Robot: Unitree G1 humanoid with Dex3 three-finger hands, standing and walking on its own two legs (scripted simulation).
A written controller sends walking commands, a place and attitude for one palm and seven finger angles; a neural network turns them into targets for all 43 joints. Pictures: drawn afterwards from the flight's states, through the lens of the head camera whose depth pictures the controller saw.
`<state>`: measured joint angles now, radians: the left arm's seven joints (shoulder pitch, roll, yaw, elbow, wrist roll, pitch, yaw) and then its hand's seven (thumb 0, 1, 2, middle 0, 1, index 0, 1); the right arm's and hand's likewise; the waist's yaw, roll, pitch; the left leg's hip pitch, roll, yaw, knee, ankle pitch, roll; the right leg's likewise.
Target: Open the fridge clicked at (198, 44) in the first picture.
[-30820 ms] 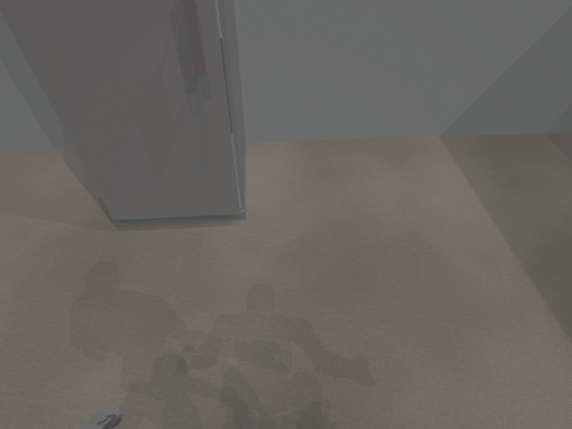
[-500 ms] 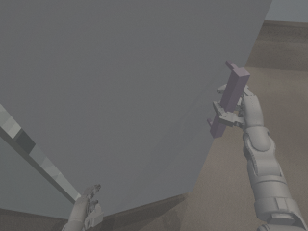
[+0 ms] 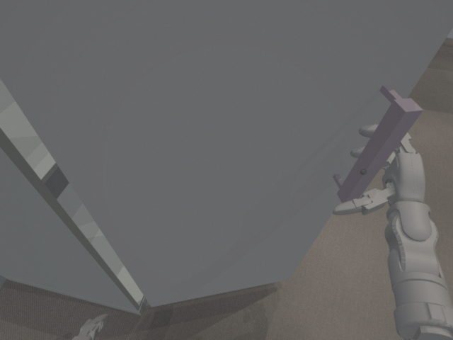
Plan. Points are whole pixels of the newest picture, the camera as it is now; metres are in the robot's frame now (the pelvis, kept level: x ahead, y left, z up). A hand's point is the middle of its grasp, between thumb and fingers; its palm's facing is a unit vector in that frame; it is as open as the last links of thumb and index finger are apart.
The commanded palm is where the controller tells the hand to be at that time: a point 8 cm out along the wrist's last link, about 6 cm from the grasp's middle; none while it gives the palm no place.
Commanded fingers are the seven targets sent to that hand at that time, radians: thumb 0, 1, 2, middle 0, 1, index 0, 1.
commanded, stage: slip the hand off the handle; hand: right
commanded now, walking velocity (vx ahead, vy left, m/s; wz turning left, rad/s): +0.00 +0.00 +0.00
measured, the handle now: (364, 150) +0.42 -0.19 +0.14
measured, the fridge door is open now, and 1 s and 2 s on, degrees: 66 66 66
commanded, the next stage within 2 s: draw the hand back to the body in 1.38 s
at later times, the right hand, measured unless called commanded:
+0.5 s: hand (396, 176) +0.38 -0.24 +0.13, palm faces +0.13 +0.97 -0.18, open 14.7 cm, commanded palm +0.35 -0.29 +0.13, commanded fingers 0.00 0.55 -0.20 0.25 1.15 0.25 1.15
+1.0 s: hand (412, 201) +0.34 -0.26 +0.12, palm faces +0.13 +0.97 -0.20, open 14.7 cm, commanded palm +0.30 -0.31 +0.13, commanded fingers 0.00 0.55 -0.20 0.25 1.15 0.25 1.15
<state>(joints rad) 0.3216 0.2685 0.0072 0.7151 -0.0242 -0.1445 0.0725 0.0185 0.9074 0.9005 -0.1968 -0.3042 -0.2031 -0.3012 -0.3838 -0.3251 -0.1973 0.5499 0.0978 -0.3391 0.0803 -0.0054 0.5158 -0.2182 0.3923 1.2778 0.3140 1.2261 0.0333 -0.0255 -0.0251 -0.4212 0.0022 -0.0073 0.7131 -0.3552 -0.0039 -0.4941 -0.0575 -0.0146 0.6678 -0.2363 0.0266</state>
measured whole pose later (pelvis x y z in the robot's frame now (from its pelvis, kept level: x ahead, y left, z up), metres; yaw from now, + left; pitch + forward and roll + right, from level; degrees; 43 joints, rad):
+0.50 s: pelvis +0.03 -0.02 +0.00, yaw -1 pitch +6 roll +1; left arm 0.23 0.25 0.00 0.65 -0.03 -0.12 0.07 0.01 0.91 0.90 -0.20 -0.30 -0.20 -0.30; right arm -0.29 -0.35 -0.25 0.44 0.12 -0.29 0.16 -0.01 0.55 -0.20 0.26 1.15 0.26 1.15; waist -0.01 -0.02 -0.08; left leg -0.41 0.02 0.00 0.71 -0.40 -0.02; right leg -0.52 -0.04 -0.01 0.72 -0.30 0.01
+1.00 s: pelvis +0.02 -0.02 +0.00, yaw +0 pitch +5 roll +1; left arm 0.28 0.25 -0.01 0.64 -0.04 -0.11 0.08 0.02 0.91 0.90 -0.20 -0.30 -0.20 -0.30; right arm -0.12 -0.36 -0.30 0.31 0.16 -0.28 0.20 -0.01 0.55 -0.20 0.25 1.15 0.26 1.15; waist 0.01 -0.03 -0.08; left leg -0.42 0.02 -0.01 0.72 -0.38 -0.03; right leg -0.52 -0.04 -0.02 0.74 -0.30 0.00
